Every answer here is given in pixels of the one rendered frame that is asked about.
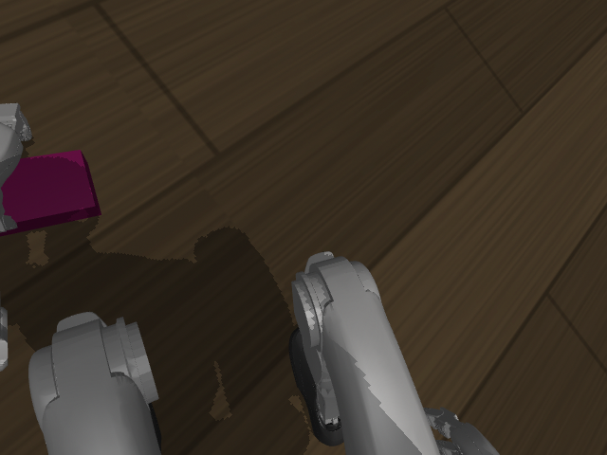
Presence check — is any right robot hand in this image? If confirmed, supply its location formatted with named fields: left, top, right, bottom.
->
left=423, top=407, right=500, bottom=455

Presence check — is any right robot foot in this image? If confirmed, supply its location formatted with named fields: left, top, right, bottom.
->
left=288, top=327, right=344, bottom=446

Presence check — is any left robot hand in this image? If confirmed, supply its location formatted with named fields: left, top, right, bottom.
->
left=0, top=103, right=32, bottom=232

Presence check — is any carton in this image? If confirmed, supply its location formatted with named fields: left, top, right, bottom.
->
left=0, top=150, right=101, bottom=236

